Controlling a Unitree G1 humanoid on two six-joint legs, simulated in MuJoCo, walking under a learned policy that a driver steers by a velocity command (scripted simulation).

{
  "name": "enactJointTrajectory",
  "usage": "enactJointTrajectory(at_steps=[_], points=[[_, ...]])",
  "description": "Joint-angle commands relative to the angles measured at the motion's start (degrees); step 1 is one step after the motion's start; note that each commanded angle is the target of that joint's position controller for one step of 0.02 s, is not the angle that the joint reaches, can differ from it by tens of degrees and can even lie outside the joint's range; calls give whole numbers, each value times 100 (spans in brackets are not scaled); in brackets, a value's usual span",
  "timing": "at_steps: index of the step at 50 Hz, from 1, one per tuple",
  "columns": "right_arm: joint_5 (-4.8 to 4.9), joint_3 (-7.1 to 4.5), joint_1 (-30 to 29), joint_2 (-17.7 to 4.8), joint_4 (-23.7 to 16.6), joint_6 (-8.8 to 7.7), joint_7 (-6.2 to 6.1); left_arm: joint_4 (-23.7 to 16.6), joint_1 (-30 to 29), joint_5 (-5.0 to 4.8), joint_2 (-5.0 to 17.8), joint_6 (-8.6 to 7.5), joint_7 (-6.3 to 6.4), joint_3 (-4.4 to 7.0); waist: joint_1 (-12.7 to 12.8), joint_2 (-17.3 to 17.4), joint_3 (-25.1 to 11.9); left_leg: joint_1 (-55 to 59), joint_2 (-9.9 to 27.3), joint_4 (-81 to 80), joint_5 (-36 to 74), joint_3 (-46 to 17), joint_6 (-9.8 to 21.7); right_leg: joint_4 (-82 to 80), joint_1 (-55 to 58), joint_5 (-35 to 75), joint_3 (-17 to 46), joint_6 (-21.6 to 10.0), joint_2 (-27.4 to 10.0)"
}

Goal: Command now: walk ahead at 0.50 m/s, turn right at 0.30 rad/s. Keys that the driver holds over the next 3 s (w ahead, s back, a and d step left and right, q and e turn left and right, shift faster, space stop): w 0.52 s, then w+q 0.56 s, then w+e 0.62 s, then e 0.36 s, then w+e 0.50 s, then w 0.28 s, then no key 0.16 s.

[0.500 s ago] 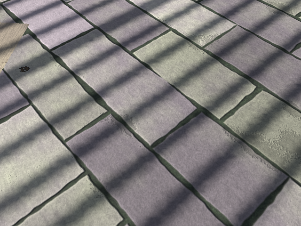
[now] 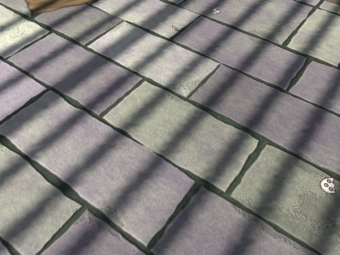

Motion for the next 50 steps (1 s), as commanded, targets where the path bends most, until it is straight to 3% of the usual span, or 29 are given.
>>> enactJointTrajectory(at_steps=[1,2,3,4,8,10,13,16,18,20,21,22,23,24,25,26,27,28,30,33,36,39,43,45,47,48,49,50], points=[[4,-219,1094,-735,-35,60,-6,-546,-283,19,753,-139,17,97,-635,483,-412,2990,2024,-1577,-1530,-3053,1019,1678,-2975,590,-112,7,-581],[-32,-181,902,-631,-17,88,-4,-635,-531,111,676,-161,10,99,-536,436,-109,2437,1816,-1683,-815,-2558,1023,1314,-2864,861,-171,8,-738],[-75,-137,833,-548,-1,84,-14,-663,-505,117,590,-165,-18,105,-376,609,-76,2121,1642,-1783,-306,-2176,974,1028,-2570,1038,-232,-6,-915],[-58,-121,853,-492,35,77,-10,-652,-432,100,490,-155,-37,91,-316,727,-101,1996,1517,-1886,10,-1922,974,798,-2391,1096,-340,8,-971],[47,-198,1126,-800,207,75,-57,-829,-828,142,201,-136,-61,-13,-351,603,-40,1937,1559,-2208,925,-1363,1173,-286,-2549,1578,-620,175,-1111],[71,-214,1216,-880,260,127,-90,-907,-1154,138,124,-156,-89,-59,-440,564,-5,1933,1450,-2288,1081,-1018,1088,-1001,-2452,2210,-713,218,-1097],[124,-207,1443,-934,373,188,-105,-1009,-1654,98,89,-189,-149,-91,-613,593,111,1884,1281,-2272,1126,-593,935,-1921,-2079,2976,-901,242,-933],[152,-197,1767,-964,530,260,-102,-1170,-2121,48,132,-213,-223,-93,-759,613,244,2162,1447,-2150,1080,-605,899,-2366,-1968,3051,-980,195,-811],[167,-210,1832,-1022,599,322,-114,-1274,-2299,35,208,-240,-280,-77,-725,660,315,2486,1623,-1980,1263,-672,839,-2593,-1971,2736,-987,66,-758],[177,-240,1744,-1135,621,385,-142,-1250,-2056,50,374,-268,-309,-9,-470,732,172,2687,1692,-1571,2080,-630,721,-2840,-1450,2427,-1080,-107,-622],[196,-236,1640,-1148,608,409,-160,-1099,-1538,84,518,-271,-292,78,-147,702,-133,2629,1534,-973,2943,-424,605,-3052,-649,2496,-1224,-240,-472],[163,-183,1624,-1025,568,415,-174,-833,-659,116,802,-261,-243,220,233,583,-708,2189,1250,65,3156,-183,439,-3011,680,2623,-1148,-430,-539],[-14,-46,1596,-708,375,382,-188,-653,443,188,1272,-224,-166,344,604,-223,-1602,921,880,1971,1363,109,201,-2809,2418,2876,253,-854,-1777],[49,117,2255,-140,320,254,-147,-561,518,176,1532,-192,-209,364,182,-1663,-2145,-1150,-20,3629,-2370,-112,-42,-3514,3809,1696,2769,-1671,-2798],[173,-29,1859,-776,365,164,-110,-596,453,115,982,-185,-219,227,395,-965,-1720,-1811,309,4207,-2437,-633,17,-3826,3484,969,2829,-1487,-2625],[249,-86,1354,-959,197,115,-84,-633,70,96,799,-196,-215,149,322,-704,-967,-2051,556,4186,-1870,-505,81,-3949,2756,1212,2020,-1276,-2421],[222,-78,1163,-878,199,128,-104,-679,-319,137,675,-200,-223,103,136,-259,-598,-1806,792,3954,-1367,-408,52,-4105,1990,1748,1390,-1160,-2207],[149,-100,1093,-823,206,177,-113,-698,-588,183,517,-218,-242,66,-21,-180,-313,-1587,931,3671,-1058,-413,7,-4315,1394,2109,945,-1104,-2023],[175,-92,1330,-617,283,342,-111,-633,-779,223,411,-308,-253,59,-285,-381,-219,-1054,1076,3448,-736,-501,-61,-4685,744,2408,383,-1059,-1866],[169,-93,1108,-493,190,481,-145,-434,-696,259,544,-411,-202,117,-328,-220,39,-1313,1034,3067,-192,-666,-189,-4973,489,2887,-277,-1063,-1866],[139,-102,763,-458,75,463,-110,-287,-582,267,612,-407,-130,135,-244,-128,137,-1540,925,2244,768,-738,-226,-5024,686,3249,-872,-914,-1774],[119,-45,215,-346,-103,429,-14,-194,-495,232,701,-386,-78,141,-35,-90,291,-1330,832,1289,1497,-372,-174,-5093,769,3304,-1392,-735,-1678],[128,23,-467,-252,-484,426,120,50,-56,160,822,-253,-37,185,249,-8,516,-1648,765,618,1271,-101,-10,-4858,1634,3587,-1653,-665,-1944],[134,12,-631,-295,-677,431,202,110,5,115,887,-147,-18,212,235,-69,526,-1729,679,467,737,86,119,-4532,2064,4166,-1746,-590,-2086],[140,-59,-452,-434,-776,447,258,68,-128,97,1042,-54,35,251,21,-279,272,-1173,379,424,134,430,317,-3889,2234,5917,-1935,-445,-2108],[138,-137,-99,-571,-743,468,260,38,-181,96,1127,-4,73,274,-199,-416,-5,-622,148,465,-154,609,437,-3297,2240,6900,-2022,-367,-2079],[152,-276,643,-804,-589,478,236,9,-264,93,1161,47,107,273,-629,-391,-409,393,-98,243,-71,694,609,-2287,1992,7305,-2155,-238,-1938],[157,-477,1595,-1200,-372,505,141,-64,-276,108,1107,34,142,235,-1096,-131,-916,2069,3,-21,248,208,873,-859,966,6407,-2214,-12,-1713]])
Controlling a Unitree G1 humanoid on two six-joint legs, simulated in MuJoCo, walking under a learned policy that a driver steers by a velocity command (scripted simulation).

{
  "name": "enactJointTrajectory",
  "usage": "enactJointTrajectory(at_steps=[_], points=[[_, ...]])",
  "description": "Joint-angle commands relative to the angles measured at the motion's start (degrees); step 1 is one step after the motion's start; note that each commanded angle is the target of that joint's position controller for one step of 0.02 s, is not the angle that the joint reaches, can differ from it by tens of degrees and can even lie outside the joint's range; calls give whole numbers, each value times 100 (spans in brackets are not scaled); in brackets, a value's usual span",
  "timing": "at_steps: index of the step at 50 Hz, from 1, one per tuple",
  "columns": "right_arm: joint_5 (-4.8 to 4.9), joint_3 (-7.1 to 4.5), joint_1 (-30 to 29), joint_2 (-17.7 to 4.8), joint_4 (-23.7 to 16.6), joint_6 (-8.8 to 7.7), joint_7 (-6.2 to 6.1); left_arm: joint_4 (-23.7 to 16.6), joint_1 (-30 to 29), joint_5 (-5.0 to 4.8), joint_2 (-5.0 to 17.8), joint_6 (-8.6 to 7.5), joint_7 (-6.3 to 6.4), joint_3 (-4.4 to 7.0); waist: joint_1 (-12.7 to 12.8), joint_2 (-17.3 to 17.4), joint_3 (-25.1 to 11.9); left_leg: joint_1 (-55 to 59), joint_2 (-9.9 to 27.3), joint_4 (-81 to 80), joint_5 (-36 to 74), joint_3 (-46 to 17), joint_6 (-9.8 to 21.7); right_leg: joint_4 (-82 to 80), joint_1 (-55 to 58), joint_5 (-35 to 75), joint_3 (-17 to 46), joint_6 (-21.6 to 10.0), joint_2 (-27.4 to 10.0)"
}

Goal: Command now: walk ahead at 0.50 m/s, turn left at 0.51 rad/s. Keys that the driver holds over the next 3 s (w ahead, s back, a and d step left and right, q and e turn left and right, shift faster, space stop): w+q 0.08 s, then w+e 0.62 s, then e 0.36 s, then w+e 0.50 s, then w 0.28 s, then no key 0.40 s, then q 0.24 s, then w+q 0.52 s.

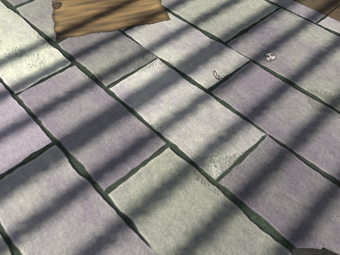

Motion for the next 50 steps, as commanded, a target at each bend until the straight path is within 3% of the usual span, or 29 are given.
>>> enactJointTrajectory(at_steps=[1,2,3,4,5,6,7,9,11,16,21,24,25,26,27,28,29,30,31,32,33,34,38,41,44,46,48,49,50], points=[[19,-677,2039,-1898,54,23,-198,-711,187,174,423,-143,29,8,-834,976,-1617,4729,1214,-359,-332,-2820,1332,4585,-3472,1974,268,-71,-162],[-3,-586,2094,-1772,-104,-37,-182,-807,50,102,412,-404,-78,-75,-851,965,-2486,5559,1968,-1331,-772,-5236,1994,5631,-4606,-714,1615,-32,556],[-56,-473,2006,-1368,-76,-72,-176,-965,-587,-134,794,-548,-165,39,-1053,521,-1934,5280,1758,-1491,-740,-4431,1623,5736,-5180,-308,2029,-157,179],[-29,-421,1704,-1167,-95,-100,-187,-1050,-820,-162,755,-620,-176,7,-886,243,-1234,4424,1507,-1507,-419,-3579,1387,5301,-5209,190,1929,-254,-67],[-35,-343,1264,-923,-148,-96,-202,-921,-735,-65,714,-614,-140,16,-581,-146,-825,3517,1323,-1558,120,-2846,1164,4761,-4872,562,1825,-246,-355],[-96,-250,953,-664,-243,-103,-213,-829,-629,0,771,-534,-122,66,-383,-63,-601,2829,1157,-1701,736,-2363,1049,4406,-4416,791,1783,-215,-540],[-152,-217,831,-593,-282,-115,-217,-768,-464,4,746,-431,-138,78,-247,100,-556,2401,1081,-1853,1028,-2144,1028,4290,-4069,926,1765,-177,-618],[-143,-238,877,-713,-188,-194,-218,-692,-287,16,570,-269,-128,51,-163,172,-496,1986,1026,-2085,1553,-1671,1053,4035,-3889,1209,1650,-55,-655],[-148,-266,1001,-843,-61,-253,-257,-784,-581,22,478,-190,-95,13,-235,177,-286,1911,987,-2283,1675,-1270,972,3561,-4179,1793,1636,29,-703],[-170,-239,1149,-889,133,-280,-329,-940,-1334,-39,331,-256,-199,-63,-588,186,-5,2179,796,-2537,1107,-466,533,1728,-4144,3585,1497,-101,-494],[-131,-282,1429,-973,419,-191,-356,-1231,-1861,-89,330,-282,-380,-86,-804,113,260,3330,1256,-2358,1369,-263,451,971,-4596,3317,1498,-330,-248],[-90,-333,1295,-1098,426,-60,-442,-1354,-1724,-49,422,-280,-491,-42,-592,251,79,3849,1390,-1656,3150,-69,267,859,-4363,2403,1211,-585,23],[-84,-358,1218,-1188,390,-15,-486,-1334,-1455,-33,545,-256,-492,21,-429,382,-173,3907,1358,-1178,4219,20,188,921,-3920,2077,1011,-690,228],[-82,-361,1131,-1227,355,41,-529,-1226,-875,-21,746,-233,-476,132,-95,404,-537,3790,1244,-329,4955,167,73,853,-3119,1969,864,-830,458],[-85,-321,1077,-1166,303,59,-576,-1056,-20,-25,1053,-215,-418,288,358,208,-1004,3090,1022,944,4545,360,-142,607,-1719,2373,1108,-1067,469],[-207,-163,1516,-732,66,-45,-563,-991,710,6,1677,-181,-321,463,360,-851,-1819,997,395,3140,2086,454,-485,658,549,2411,3337,-1886,-890],[-261,-16,1619,-419,24,-236,-448,-1028,651,-103,1532,-207,-332,389,157,-1566,-2423,-744,-659,4585,-2655,-442,-699,-263,1815,1814,5987,-2670,-1720],[-42,-110,1195,-848,-60,-431,-313,-1049,613,-80,1166,-188,-313,281,410,-1073,-2099,-1434,-219,4851,-2482,-1095,-543,-489,1728,1133,5561,-2361,-1569],[84,-91,761,-892,-211,-530,-263,-1113,347,-51,975,-177,-285,230,367,-661,-1379,-1585,50,4548,-2044,-982,-452,-559,979,1162,4788,-2117,-1368],[-12,-88,581,-845,-261,-567,-276,-1183,-22,-34,889,-161,-282,192,109,-115,-778,-1414,273,3902,-1718,-886,-450,-686,-7,1630,4247,-1959,-1156],[-143,-151,552,-926,-252,-526,-315,-1276,-308,0,719,-159,-265,131,-87,-74,-529,-1030,442,3424,-1516,-850,-506,-825,-682,2177,3865,-1877,-973],[-178,-168,653,-900,-269,-459,-320,-1369,-471,43,705,-141,-247,112,-254,-241,-404,-722,483,3241,-1429,-830,-581,-962,-1156,2507,3725,-1902,-847],[-244,-115,657,-667,-336,-267,-428,-1411,-633,44,1015,-127,-123,212,-435,-359,-185,-239,319,2018,-902,-511,-998,-921,-2207,4778,2803,-1831,-487],[-235,-51,184,-491,-410,-262,-430,-1296,-411,-59,1065,26,-18,259,-187,-568,-463,381,-83,726,441,-403,-1079,-531,-2342,4851,2409,-1388,-50],[-142,-86,-190,-574,-525,-241,-375,-1213,-191,-97,1003,188,45,256,-31,-717,-609,526,-311,-55,749,-572,-1048,-154,-1951,4079,2871,-1184,-118],[-153,-173,-111,-754,-523,-262,-343,-1257,-256,-74,934,249,78,251,-131,-783,-650,618,-313,-410,529,-782,-927,249,-1607,3707,3358,-1084,-229],[-203,-241,310,-839,-430,-333,-338,-1401,-581,-68,827,266,95,227,-435,-828,-699,1147,-171,-995,949,-766,-703,888,-1551,3381,3545,-859,-76],[-300,-292,619,-1059,-428,-367,-379,-1520,-563,-8,569,236,81,148,-511,-499,-1132,2107,472,-985,2058,-1160,-405,1762,-1858,2728,3312,-622,256],[-422,-306,811,-1310,-511,-317,-447,-1547,50,109,225,204,66,41,-270,753,-1691,3616,1840,-633,4564,-2451,281,3202,-3004,-398,2634,-269,915]])
Over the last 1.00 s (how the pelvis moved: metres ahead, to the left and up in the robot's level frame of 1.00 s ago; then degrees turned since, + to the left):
0.54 -0.02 -0.01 10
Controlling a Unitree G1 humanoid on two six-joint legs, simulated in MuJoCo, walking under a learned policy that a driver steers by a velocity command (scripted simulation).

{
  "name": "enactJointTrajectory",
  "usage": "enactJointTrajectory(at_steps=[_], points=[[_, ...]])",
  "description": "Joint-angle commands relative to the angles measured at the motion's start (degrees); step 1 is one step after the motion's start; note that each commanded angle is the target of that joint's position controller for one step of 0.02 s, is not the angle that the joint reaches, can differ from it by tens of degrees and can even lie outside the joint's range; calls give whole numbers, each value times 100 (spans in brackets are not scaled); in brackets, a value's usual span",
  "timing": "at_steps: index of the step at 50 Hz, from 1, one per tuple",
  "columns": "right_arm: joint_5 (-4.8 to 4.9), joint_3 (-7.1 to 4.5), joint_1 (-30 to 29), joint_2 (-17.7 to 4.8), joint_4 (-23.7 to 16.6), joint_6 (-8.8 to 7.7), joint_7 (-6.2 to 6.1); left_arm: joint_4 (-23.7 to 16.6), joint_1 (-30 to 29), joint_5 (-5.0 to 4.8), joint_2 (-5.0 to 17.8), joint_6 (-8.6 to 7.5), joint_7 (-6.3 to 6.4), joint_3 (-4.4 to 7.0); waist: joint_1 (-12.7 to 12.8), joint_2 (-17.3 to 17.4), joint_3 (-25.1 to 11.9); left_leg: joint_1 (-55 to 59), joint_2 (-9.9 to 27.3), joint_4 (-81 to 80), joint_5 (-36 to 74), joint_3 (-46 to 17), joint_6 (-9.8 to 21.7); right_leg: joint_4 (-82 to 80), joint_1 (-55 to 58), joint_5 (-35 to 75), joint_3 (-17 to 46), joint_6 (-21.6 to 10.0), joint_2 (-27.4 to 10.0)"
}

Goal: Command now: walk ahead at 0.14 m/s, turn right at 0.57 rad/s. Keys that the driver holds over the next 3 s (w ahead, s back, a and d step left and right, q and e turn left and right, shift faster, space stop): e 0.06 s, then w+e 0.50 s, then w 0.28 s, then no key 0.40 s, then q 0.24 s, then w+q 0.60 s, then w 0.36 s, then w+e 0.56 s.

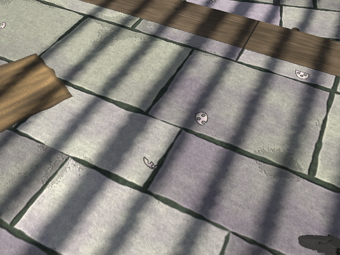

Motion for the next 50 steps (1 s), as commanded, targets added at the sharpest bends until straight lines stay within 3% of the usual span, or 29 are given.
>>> enactJointTrajectory(at_steps=[1,2,3,4,6,8,12,16,19,20,21,22,23,24,25,27,28,30,34,38,41,43,44,45,46,47,48,49,50], points=[[-66,-371,1128,-1207,-165,56,-72,-523,1010,4,319,-120,-51,-43,-121,1941,-2308,3969,3096,-164,3396,-3436,1852,3079,-2124,-1725,-255,384,-87],[42,-301,842,-879,-327,131,-84,-336,920,-56,805,-48,-55,93,-220,1123,-1972,3562,2758,-319,2111,-3162,1760,3653,-2352,-1266,-179,582,-442],[45,-228,678,-633,-387,217,-118,-385,337,-73,965,63,-32,161,-379,678,-1449,3106,2334,-380,1288,-2265,1453,3829,-2522,-826,-414,702,-582],[34,-186,545,-559,-377,297,-127,-413,126,-81,887,171,-2,172,-359,430,-1157,2579,1990,-600,96,-1785,1251,3678,-2533,-465,-534,729,-760],[34,-233,351,-731,-293,363,-151,-538,8,-76,608,260,-13,121,-252,827,-575,1526,1516,-1200,-1491,-1127,1075,3151,-2226,21,-909,678,-925],[55,-286,412,-789,-240,322,-172,-578,1,-49,397,211,-49,69,-299,1016,-538,1395,1475,-1519,-1996,-846,1128,2664,-2037,134,-1137,595,-954],[177,-407,453,-996,-131,203,-153,-684,-373,22,310,60,-148,21,-395,792,-617,1508,1814,-1759,-2252,-627,1248,1483,-1717,448,-1171,328,-1225],[262,-479,357,-1137,-33,208,-32,-562,-305,-13,380,28,-244,48,-334,823,-500,1288,1868,-1814,-2392,-165,1140,520,-986,670,-1484,121,-1143],[349,-471,259,-1109,53,289,19,-364,48,-22,338,22,-291,77,-83,634,-419,1051,1812,-1419,-2926,188,909,-485,-203,1002,-1810,-100,-970],[323,-436,257,-970,83,315,14,-176,397,-22,360,18,-281,114,36,473,-399,771,1633,-1006,-3181,427,755,-708,277,916,-1890,-195,-814],[251,-347,212,-660,75,328,28,31,910,-54,512,7,-243,192,183,-48,-327,247,1270,80,-3257,863,490,-1145,850,453,-1396,-415,-946],[84,-193,13,-180,-77,300,93,43,1403,-45,1020,-40,-169,298,271,-1501,-174,-1217,608,2544,-3387,1392,13,-1932,1523,-221,811,-983,-2251],[191,-245,-212,-406,-371,159,94,-211,1183,45,1479,-189,-238,334,185,-1617,114,-2642,53,3375,-3447,450,47,-2838,1434,-1716,3061,-1776,-2877],[337,-326,-338,-801,-363,11,123,-309,911,78,1120,-327,-259,246,148,-1102,353,-2866,413,3606,-2864,16,182,-3003,1349,-1638,2818,-1716,-2857],[330,-362,-218,-916,-283,-78,149,-334,676,55,858,-408,-247,148,-37,-969,418,-2858,544,3425,-2182,4,225,-2840,1354,-853,2254,-1509,-2666],[87,-367,-180,-869,-115,-146,136,-372,498,2,685,-395,-207,77,-138,-662,225,-2312,630,2866,-1433,53,90,-2688,1234,624,1348,-1194,-2238],[75,-360,-251,-802,-101,-148,154,-379,536,17,633,-385,-165,52,-152,-625,132,-2040,563,2633,-1097,99,13,-2684,1174,1206,1063,-1111,-2083],[111,-281,-344,-574,-56,-116,189,-324,596,23,625,-390,-86,52,-143,-600,8,-1665,435,2004,-467,235,-122,-2667,1151,2116,470,-986,-1874],[209,-139,-927,-297,-152,-74,270,-89,940,6,613,-385,-24,60,126,-722,172,-990,259,818,409,354,-176,-2674,843,2402,-51,-805,-1704],[252,-112,-1311,-367,-316,-112,358,137,1135,-57,661,-372,-33,89,244,-687,453,-944,275,316,383,321,14,-2567,1083,2433,95,-820,-1970],[239,-161,-1060,-523,-286,-145,376,235,1047,-50,742,-324,-22,129,63,-778,402,-570,229,123,-48,385,253,-2251,1422,3327,117,-692,-2137],[146,-308,-167,-783,-54,-151,295,217,866,-29,766,-279,-14,124,-435,-801,-216,753,-102,-41,-145,712,523,-1083,1475,5571,-178,-476,-1813],[51,-372,679,-987,120,-154,251,145,782,19,658,-269,-5,70,-821,-720,-913,2224,253,144,587,442,781,55,871,5606,-340,-244,-1535],[-122,-451,1555,-1443,241,-157,209,2,1219,102,185,-307,-10,-73,-848,470,-2046,4658,1738,429,1756,-1497,1541,2246,-1046,3372,-515,159,-830],[7,-400,1778,-1229,429,-113,271,235,1811,21,46,-376,-36,-141,-723,1819,-2923,5428,2648,-250,2141,-3530,2265,3869,-1928,-962,-148,402,-45],[160,-299,1369,-912,341,-55,257,263,1423,-97,628,-395,-63,12,-756,1106,-2184,4647,2462,-432,1829,-2962,2037,4273,-2246,-879,126,420,-396],[169,-231,976,-692,307,-12,216,117,775,-128,708,-391,-65,22,-703,659,-1351,3796,2191,-427,2084,-1976,1801,4121,-2375,-616,-194,430,-673],[140,-170,669,-562,351,0,206,47,414,-29,622,-382,-45,4,-526,213,-806,2936,1890,-557,2608,-1383,1647,3673,-2289,-351,-453,455,-909],[109,-115,480,-415,359,-16,200,23,294,58,608,-334,-17,43,-366,167,-607,2391,1688,-708,2798,-1045,1539,3236,-2053,-133,-568,453,-1115]])
Over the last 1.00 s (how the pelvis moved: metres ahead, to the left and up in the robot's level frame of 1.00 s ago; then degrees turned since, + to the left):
0.56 -0.03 0.01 -20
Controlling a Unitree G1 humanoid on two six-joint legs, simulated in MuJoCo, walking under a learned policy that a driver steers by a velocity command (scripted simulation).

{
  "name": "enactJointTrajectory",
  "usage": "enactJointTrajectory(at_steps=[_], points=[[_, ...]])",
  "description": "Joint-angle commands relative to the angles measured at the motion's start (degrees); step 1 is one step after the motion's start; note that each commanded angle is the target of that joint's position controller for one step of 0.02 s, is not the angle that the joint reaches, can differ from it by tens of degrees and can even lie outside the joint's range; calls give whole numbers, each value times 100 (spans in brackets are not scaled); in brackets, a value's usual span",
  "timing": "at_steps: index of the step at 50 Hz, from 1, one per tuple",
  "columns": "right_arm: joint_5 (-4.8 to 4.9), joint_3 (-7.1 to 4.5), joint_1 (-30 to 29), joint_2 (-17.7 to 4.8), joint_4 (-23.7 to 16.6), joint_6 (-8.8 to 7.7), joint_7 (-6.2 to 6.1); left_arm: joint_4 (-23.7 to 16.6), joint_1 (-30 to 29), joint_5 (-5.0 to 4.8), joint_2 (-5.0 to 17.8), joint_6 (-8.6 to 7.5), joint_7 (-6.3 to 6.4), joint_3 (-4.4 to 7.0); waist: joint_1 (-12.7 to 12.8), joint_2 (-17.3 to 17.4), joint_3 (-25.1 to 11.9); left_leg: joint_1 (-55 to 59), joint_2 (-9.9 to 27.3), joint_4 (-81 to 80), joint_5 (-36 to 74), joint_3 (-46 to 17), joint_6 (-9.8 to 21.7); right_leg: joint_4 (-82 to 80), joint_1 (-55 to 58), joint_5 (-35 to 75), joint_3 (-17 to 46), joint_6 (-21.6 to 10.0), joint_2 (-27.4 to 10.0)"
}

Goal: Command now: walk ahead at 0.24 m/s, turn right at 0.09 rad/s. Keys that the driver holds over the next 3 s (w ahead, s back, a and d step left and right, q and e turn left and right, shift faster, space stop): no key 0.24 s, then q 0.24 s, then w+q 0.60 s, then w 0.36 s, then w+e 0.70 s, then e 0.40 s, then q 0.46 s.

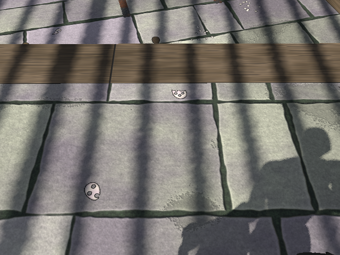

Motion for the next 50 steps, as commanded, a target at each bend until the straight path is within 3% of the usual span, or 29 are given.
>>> enactJointTrajectory(at_steps=[1,3,6,10,13,14,15,16,17,18,20,24,26,27,28,29,30,31,33,34,37,40,44,46,47,48,49,50], points=[[-57,-77,340,-462,-57,-18,-43,-404,102,73,648,-8,51,209,-54,418,-795,1471,1625,-1039,3667,-1477,1185,-147,-979,362,-36,91,-598],[-94,-50,166,-431,75,-65,-41,-368,257,85,296,88,86,123,125,602,-810,974,1501,-1212,4106,-1088,1237,-987,-474,595,-140,175,-650],[-60,-106,-4,-685,211,5,-112,-443,-40,130,179,122,107,46,111,711,-993,808,1365,-1276,4090,-668,1154,-2267,50,1420,-294,199,-640],[-16,-95,194,-775,429,184,-146,-485,-552,102,406,207,71,99,-93,589,-890,830,1370,-1334,2270,-741,1020,-3087,388,2080,-341,153,-568],[73,11,187,-604,527,270,-137,-524,-770,196,427,207,73,129,-15,482,-593,580,1138,-1055,542,-914,673,-4261,1017,2534,-404,-50,-477],[43,78,390,-455,588,270,-127,-600,-847,247,600,187,103,165,-53,245,-539,419,915,-852,19,-929,382,-4583,1338,3282,-85,-160,-765],[-57,94,740,-416,614,251,-107,-694,-890,243,935,190,155,231,-305,-270,-659,150,529,-483,-712,-763,137,-4382,1741,4142,240,-362,-1235],[6,109,1037,-325,619,269,-127,-638,-1038,174,1026,234,172,276,-502,-884,-800,94,238,-353,-1275,-435,-14,-4334,1611,3461,371,-698,-1425],[39,97,691,-463,550,327,-166,-665,-1120,144,777,246,137,255,-304,-823,-698,244,194,-162,-1103,-305,-104,-4441,1275,2663,283,-667,-1243],[67,42,444,-629,447,392,-199,-663,-1107,156,728,247,131,260,-201,-763,-556,44,146,75,-883,-291,-108,-4457,1223,2434,221,-585,-1149],[75,-18,465,-721,358,520,-251,-635,-952,142,835,214,156,314,-156,-780,-624,-130,186,519,-483,-357,-106,-4382,1303,2998,292,-684,-1356],[108,-109,551,-655,208,623,-200,-648,-963,99,864,225,281,373,-182,-831,-941,-154,240,1231,-845,-248,-90,-4172,1358,4172,434,-997,-1935],[142,-135,800,-557,276,703,-162,-732,-1262,43,878,249,304,393,-298,-821,-1011,296,193,1020,-1471,-70,99,-4276,854,2384,304,-881,-1951],[143,-174,985,-592,342,732,-149,-761,-1418,6,840,249,278,386,-409,-583,-843,813,179,598,-1511,-134,294,-4162,162,953,32,-697,-1705],[125,-286,1318,-919,432,726,-185,-825,-1545,44,587,240,235,322,-494,361,-534,1251,693,-293,-2150,-1163,640,-3171,-828,-192,-643,-365,-1154],[117,-437,1747,-1533,453,636,-160,-1197,-2212,-3,379,150,198,246,-803,1685,-75,1718,1696,-1629,-3469,-3701,1420,-1818,-2383,-382,-1228,21,2],[-21,-353,1779,-1441,347,469,-149,-1271,-2497,-50,568,-8,166,289,-946,1463,119,2041,2116,-2082,-3427,-4659,1705,-1075,-3129,-640,-308,-57,-125],[-48,-284,1544,-1217,277,344,-192,-1196,-2239,-100,672,-138,98,329,-674,1195,117,2297,2119,-1882,-2919,-4374,1591,-888,-3325,-192,-46,-152,-336],[142,-235,1275,-1022,154,244,-263,-979,-1928,88,700,-301,27,356,-468,661,-57,2558,1810,-1582,-1668,-3553,1307,-1110,-3244,698,-42,-123,-519],[168,-213,1263,-973,138,259,-308,-941,-1931,148,659,-355,0,356,-444,616,-161,2519,1621,-1567,-1073,-3161,1195,-1393,-2945,1055,-84,-61,-557],[145,-246,1437,-1014,107,313,-395,-940,-2115,114,372,-433,-123,250,-510,611,-240,2178,1146,-1551,-53,-2310,1038,-2472,-2113,1881,-382,148,-300],[178,-307,1658,-1142,88,347,-426,-1051,-2449,27,245,-460,-210,163,-651,759,-133,1747,1029,-1498,-30,-2163,989,-3460,-1455,2288,-472,246,-95],[219,-348,1755,-1171,30,372,-402,-1109,-2398,-63,527,-513,-257,224,-557,928,-123,1391,1159,-1337,-255,-2606,864,-4024,-512,2417,-407,182,-11],[221,-342,1616,-1081,-40,373,-392,-1002,-1940,-61,681,-553,-227,297,-248,983,-221,1303,1083,-966,-93,-2705,699,-4345,192,2381,-431,3,-35],[192,-301,1561,-933,-96,358,-384,-880,-1443,-22,830,-573,-184,375,5,956,-480,1103,848,-459,251,-2582,544,-4474,980,2333,-415,-162,-125],[112,-200,1434,-630,-224,332,-361,-771,-581,55,1109,-588,-126,464,418,564,-1152,548,525,914,3,-2185,321,-4414,2248,1997,302,-524,-901],[195,-72,1901,-188,-471,266,-379,-603,130,166,1664,-523,-129,585,330,-1111,-2020,-1148,-320,2880,-1848,-1336,-75,-4877,4009,677,2674,-1359,-2258],[299,-148,2017,-616,-448,244,-378,-552,54,111,1301,-494,-175,495,231,-1447,-1738,-2067,13,3916,-2590,-1314,-151,-5412,3772,-620,3856,-1560,-2656]])
Over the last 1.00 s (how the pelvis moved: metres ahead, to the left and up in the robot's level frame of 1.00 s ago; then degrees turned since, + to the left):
0.35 -0.10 0.01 -26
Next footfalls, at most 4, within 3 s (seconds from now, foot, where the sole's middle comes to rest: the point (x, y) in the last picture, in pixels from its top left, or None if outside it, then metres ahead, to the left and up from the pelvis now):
0.28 right None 0.19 -0.15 -0.77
0.96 right None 0.42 -0.07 -0.77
1.42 left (103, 232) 0.51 0.30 -0.77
1.96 right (130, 150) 0.89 0.24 -0.77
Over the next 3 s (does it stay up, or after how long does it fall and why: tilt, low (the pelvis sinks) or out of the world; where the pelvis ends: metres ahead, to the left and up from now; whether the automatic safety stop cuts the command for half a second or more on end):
stays up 1.03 0.38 0.01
